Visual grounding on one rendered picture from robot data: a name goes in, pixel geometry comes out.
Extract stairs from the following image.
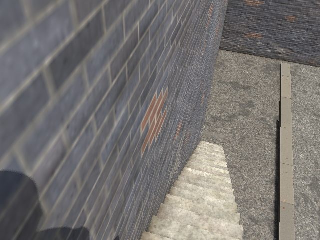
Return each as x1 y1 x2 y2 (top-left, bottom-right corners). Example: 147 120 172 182
141 141 244 240

